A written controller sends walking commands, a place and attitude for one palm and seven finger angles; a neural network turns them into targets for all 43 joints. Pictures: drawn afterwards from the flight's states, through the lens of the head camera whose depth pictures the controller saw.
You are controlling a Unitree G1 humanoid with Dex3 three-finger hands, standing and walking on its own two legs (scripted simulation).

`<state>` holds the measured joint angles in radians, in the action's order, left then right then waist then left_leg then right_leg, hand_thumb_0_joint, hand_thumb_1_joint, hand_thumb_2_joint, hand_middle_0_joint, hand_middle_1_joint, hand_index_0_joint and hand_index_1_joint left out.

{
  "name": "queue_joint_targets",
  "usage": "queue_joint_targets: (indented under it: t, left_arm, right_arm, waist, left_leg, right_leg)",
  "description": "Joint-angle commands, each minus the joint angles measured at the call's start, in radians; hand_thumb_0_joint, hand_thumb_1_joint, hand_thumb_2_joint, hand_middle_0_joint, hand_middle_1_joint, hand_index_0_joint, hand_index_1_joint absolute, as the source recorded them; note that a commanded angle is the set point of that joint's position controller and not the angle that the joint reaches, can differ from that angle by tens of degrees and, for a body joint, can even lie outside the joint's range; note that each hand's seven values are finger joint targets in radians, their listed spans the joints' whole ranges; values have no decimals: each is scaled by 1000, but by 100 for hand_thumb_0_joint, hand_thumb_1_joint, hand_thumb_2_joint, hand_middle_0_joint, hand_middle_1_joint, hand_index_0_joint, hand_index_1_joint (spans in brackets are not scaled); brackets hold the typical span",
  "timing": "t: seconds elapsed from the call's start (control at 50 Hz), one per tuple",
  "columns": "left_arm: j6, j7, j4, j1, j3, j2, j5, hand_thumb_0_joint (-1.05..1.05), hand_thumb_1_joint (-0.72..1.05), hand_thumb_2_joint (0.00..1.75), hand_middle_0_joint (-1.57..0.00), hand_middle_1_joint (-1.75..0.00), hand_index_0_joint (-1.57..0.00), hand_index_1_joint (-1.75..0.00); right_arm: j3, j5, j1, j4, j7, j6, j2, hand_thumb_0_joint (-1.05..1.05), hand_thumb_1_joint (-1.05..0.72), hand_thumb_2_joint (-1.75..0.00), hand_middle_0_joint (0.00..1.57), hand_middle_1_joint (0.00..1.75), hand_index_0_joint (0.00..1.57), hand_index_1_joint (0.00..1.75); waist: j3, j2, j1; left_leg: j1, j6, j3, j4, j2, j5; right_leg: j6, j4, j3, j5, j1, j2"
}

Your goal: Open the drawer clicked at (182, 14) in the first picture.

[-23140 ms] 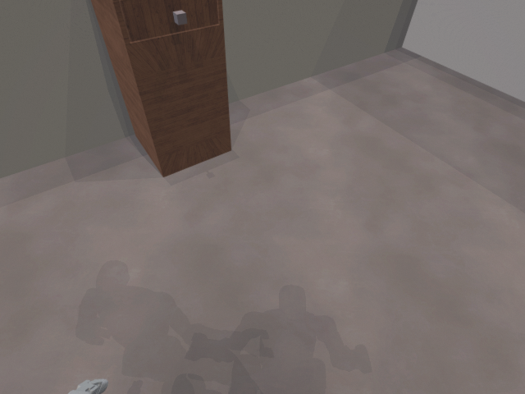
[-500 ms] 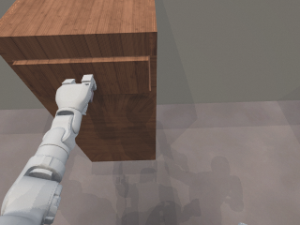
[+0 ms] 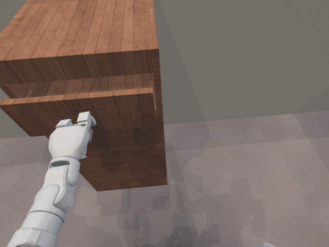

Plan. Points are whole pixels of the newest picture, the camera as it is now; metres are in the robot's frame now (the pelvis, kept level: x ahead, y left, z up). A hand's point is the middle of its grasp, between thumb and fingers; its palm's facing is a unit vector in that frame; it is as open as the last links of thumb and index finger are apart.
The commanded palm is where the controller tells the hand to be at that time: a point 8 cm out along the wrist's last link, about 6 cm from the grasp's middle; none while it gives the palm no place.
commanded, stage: pull the drawer open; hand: left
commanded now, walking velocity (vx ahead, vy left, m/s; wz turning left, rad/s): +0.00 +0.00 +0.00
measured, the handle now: (83, 127) +0.42 +0.23 +0.04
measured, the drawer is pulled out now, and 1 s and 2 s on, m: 0.07 0.20 0.30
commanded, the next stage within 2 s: open the thumb to release the handle in 2.00 s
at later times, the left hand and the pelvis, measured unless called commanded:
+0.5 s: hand (78, 156) +0.34 +0.23 +0.02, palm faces -0.03 -0.07 -1.00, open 7.5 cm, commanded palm +0.28 +0.24 +0.08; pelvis -0.01 -0.01 +0.00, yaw +1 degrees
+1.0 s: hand (71, 197) +0.24 +0.22 +0.02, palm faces +0.04 -0.09 -1.00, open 7.6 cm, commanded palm +0.21 +0.23 +0.08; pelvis -0.01 -0.01 +0.00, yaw +2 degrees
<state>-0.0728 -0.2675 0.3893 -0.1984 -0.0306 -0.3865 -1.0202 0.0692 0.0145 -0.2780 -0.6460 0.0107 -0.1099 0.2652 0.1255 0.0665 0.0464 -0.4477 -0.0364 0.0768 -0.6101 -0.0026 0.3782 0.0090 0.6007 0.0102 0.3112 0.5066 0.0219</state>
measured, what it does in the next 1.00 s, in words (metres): stands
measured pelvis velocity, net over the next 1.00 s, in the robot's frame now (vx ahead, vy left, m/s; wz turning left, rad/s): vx -0.01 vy -0.01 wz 0.03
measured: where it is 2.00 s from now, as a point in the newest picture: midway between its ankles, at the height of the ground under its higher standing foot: outside the picture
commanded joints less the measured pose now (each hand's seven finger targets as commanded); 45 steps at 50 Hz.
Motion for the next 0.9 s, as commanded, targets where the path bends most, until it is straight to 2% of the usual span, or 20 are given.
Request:
queue_joint_targets:
  t: [0.0,0.04,0.06,0.1,0.16,0.2,0.24,0.28,0.3,0.34,0.4,0.44,0.5,0.52,0.62,0.68,0.78,0.84,0.86,0.88]
  left_arm:
    - [-6,-80,-226,-427,58,-229,-15,0,90,90,-40,-135,-40,-135]
    - [-1,-94,-193,-474,72,-249,-39,0,90,90,-40,-135,-40,-135]
    - [-7,-101,-151,-433,92,-266,-59,0,90,90,-40,-135,-40,-135]
    - [-13,-99,-139,-458,46,-221,-64,0,90,90,-40,-135,-40,-135]
    - [-11,-81,-99,-498,27,-209,-55,0,90,90,-40,-135,-40,-135]
    - [-7,-65,-46,-511,37,-221,-43,0,90,90,-40,-135,-40,-135]
    - [12,-54,-27,-531,82,-274,-32,0,90,90,-40,-135,-40,-135]
    - [34,-48,2,-543,88,-283,-27,0,90,90,-40,-135,-40,-135]
    - [42,-43,10,-493,73,-252,-26,0,90,90,-40,-135,-40,-135]
    - [60,-40,-20,-416,102,-271,-31,0,90,90,-40,-135,-40,-135]
    - [70,-41,-87,-283,102,-244,-20,0,90,90,-40,-135,-40,-135]
    - [70,-39,-118,-166,145,-266,-8,0,90,90,-40,-135,-40,-135]
    - [68,-40,-234,-20,163,-260,12,0,90,90,-40,-135,-40,-135]
    - [62,-41,-267,20,141,-231,14,0,90,90,-40,-135,-40,-135]
    - [27,-73,-460,212,155,-215,22,0,90,90,-40,-135,-40,-135]
    - [1,-89,-532,280,145,-198,23,0,90,90,-40,-135,-40,-135]
    - [-20,-116,-656,412,122,-155,15,0,90,90,-40,-135,-40,-135]
    - [-28,-126,-709,491,125,-143,18,0,90,90,-40,-135,-40,-135]
    - [-30,-135,-667,269,103,-169,-8,0,90,90,-40,-135,-40,-135]
    - [-27,-142,-625,119,95,-170,-23,0,90,90,-40,-135,-40,-135]
  right_arm:
    - [27,-4,64,96,23,54,136,0,-90,-90,20,30,20,30]
    - [27,-9,60,83,33,56,130,0,-90,-90,20,30,20,30]
    - [28,-12,62,73,36,56,123,0,-90,-90,20,30,20,30]
    - [23,-12,73,74,37,54,113,0,-90,-90,20,30,20,30]
    - [21,-11,82,71,43,51,110,0,-90,-90,20,30,20,30]
    - [15,-9,96,76,53,48,109,0,-90,-90,20,30,20,30]
    - [14,-8,102,81,64,47,111,0,-90,-90,20,30,20,30]
    - [8,-8,107,85,71,49,104,0,-90,-90,20,30,20,30]
    - [8,-8,111,94,70,51,98,0,-90,-90,20,30,20,30]
    - [9,-10,120,107,66,48,101,0,-90,-90,20,30,20,30]
    - [11,-9,137,132,53,53,93,0,-90,-90,20,30,20,30]
    - [12,-11,148,144,48,54,97,0,-90,-90,20,30,20,30]
    - [11,-8,169,166,42,59,94,0,-90,-90,20,30,20,30]
    - [10,-7,177,171,38,61,93,0,-90,-90,20,30,20,30]
    - [13,-11,197,184,19,76,97,0,-90,-90,20,30,20,30]
    - [10,-14,214,183,11,81,99,0,-90,-90,20,30,20,30]
    - [5,-21,249,190,-1,89,89,0,-90,-90,20,30,20,30]
    - [0,-23,268,194,-8,90,86,0,-90,-90,20,30,20,30]
    - [-8,-26,270,166,1,82,97,0,-90,-90,20,30,20,30]
    - [-6,-28,259,155,12,81,93,0,-90,-90,20,30,20,30]
  waist:
    - [262,-16,-10]
    - [256,13,-19]
    - [297,16,-37]
    - [321,36,-41]
    - [343,5,-44]
    - [320,-53,-45]
    - [325,-76,-51]
    - [304,-73,-56]
    - [303,-75,-68]
    - [330,-47,-93]
    - [326,-21,-117]
    - [327,-63,-131]
    - [319,-67,-143]
    - [300,-61,-138]
    - [304,-9,-148]
    - [273,-18,-137]
    - [260,8,-141]
    - [246,-9,-145]
    - [188,-25,-93]
    - [178,-19,-79]
  left_leg:
    - [169,11,-73,4,-5,-642]
    - [177,13,-71,5,-2,-620]
    - [192,16,-71,0,1,-638]
    - [207,23,-69,-8,9,-656]
    - [199,20,-65,-7,17,-625]
    - [157,9,-54,1,27,-550]
    - [129,6,-49,9,34,-499]
    - [101,2,-48,13,41,-461]
    - [96,1,-43,14,43,-462]
    - [105,5,-45,17,40,-503]
    - [102,6,-40,21,38,-519]
    - [84,6,-41,28,36,-522]
    - [72,7,-36,39,35,-512]
    - [77,8,-34,39,33,-522]
    - [134,17,-43,35,17,-608]
    - [143,21,-50,33,12,-603]
    - [180,29,-58,20,6,-643]
    - [193,30,-62,11,3,-658]
    - [182,29,-72,7,5,-589]
    - [179,26,-73,6,8,-536]
  right_leg:
    - [22,-1,-41,-445,-167,16]
    - [33,0,-43,-402,-146,20]
    - [33,9,-42,-405,-161,17]
    - [35,11,-44,-425,-165,15]
    - [33,13,-39,-433,-193,11]
    - [28,4,-36,-442,-220,9]
    - [27,0,-27,-447,-258,5]
    - [26,1,-23,-442,-260,1]
    - [26,1,-26,-449,-268,0]
    - [31,4,-20,-465,-290,2]
    - [31,3,-13,-499,-310,-2]
    - [30,1,-8,-534,-349,-3]
    - [26,9,-1,-571,-376,-8]
    - [25,7,-4,-569,-361,-7]
    - [30,10,-11,-544,-332,-3]
    - [31,11,-16,-516,-308,-1]
    - [33,24,-21,-503,-279,1]
    - [33,24,-17,-511,-269,5]
    - [30,21,-18,-458,-208,8]
    - [31,20,-26,-406,-182,9]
